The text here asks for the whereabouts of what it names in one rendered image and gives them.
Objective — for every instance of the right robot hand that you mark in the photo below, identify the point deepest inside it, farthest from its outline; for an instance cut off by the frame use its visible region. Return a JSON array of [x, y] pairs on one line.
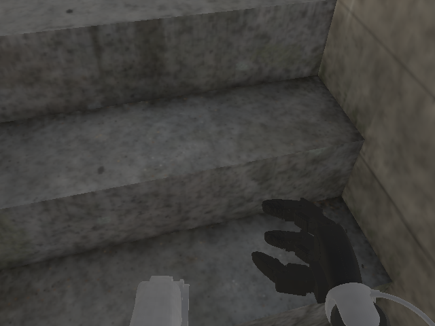
[[331, 258]]

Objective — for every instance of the robot left shin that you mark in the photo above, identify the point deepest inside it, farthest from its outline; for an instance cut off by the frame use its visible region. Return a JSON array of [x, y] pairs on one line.
[[140, 284]]

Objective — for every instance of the robot right forearm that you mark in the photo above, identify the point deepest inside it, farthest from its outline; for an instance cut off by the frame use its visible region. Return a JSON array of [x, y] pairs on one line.
[[350, 304]]

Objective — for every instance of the robot left thigh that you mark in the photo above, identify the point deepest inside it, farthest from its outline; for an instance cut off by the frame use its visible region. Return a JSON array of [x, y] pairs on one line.
[[161, 302]]

